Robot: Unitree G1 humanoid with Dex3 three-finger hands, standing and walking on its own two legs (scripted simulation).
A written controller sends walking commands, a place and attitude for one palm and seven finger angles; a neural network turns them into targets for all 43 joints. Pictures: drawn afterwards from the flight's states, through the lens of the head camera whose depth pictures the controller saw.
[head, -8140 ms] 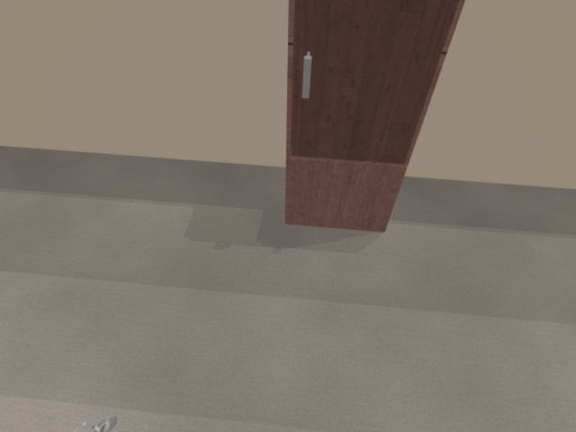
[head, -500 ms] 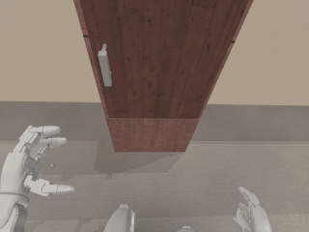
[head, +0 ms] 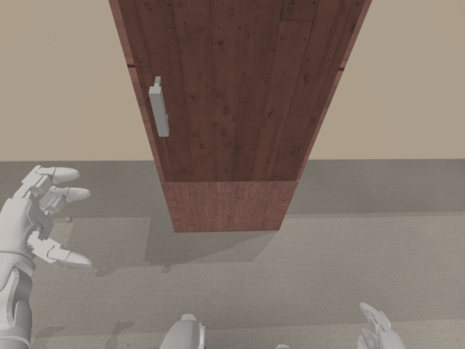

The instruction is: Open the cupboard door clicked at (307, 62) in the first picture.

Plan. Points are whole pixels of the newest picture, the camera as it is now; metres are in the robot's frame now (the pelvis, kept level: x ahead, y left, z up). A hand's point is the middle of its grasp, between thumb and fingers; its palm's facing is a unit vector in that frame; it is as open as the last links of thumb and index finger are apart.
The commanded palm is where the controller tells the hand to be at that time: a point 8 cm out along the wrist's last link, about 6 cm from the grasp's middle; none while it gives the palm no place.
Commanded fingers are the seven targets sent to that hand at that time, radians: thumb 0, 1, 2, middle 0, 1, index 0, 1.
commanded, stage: raise the hand with hooked fingers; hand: left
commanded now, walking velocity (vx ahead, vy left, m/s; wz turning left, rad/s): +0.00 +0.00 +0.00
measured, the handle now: (161, 107) +0.59 +0.20 +0.05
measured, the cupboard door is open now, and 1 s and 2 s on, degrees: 0 0 0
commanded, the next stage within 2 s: move the hooked fingers beside the handle in 0.40 s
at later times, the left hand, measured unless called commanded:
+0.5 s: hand (83, 214) +0.31 +0.26 +0.06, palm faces +0.10 -0.99 -0.03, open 14.0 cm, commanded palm +0.28 +0.30 +0.06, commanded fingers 0.00 -0.50 0.30 -0.30 -1.20 -0.30 -1.20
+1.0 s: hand (101, 179) +0.38 +0.26 +0.05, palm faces +0.09 -1.00 +0.00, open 14.0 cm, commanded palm +0.35 +0.31 +0.06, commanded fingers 0.00 -0.50 0.30 -0.30 -1.20 -0.30 -1.20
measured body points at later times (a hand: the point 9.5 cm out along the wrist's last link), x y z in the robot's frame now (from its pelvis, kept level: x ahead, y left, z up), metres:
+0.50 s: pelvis +0.01 -0.01 +0.00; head +0.07 -0.01 +0.45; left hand +0.29 +0.31 +0.07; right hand +0.17 -0.26 -0.09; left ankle +0.08 +0.11 -0.67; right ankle -0.02 -0.14 -0.67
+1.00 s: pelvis +0.01 -0.01 -0.01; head +0.09 +0.00 +0.44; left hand +0.37 +0.31 +0.06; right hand +0.12 -0.28 -0.11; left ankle +0.08 +0.11 -0.67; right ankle -0.02 -0.14 -0.67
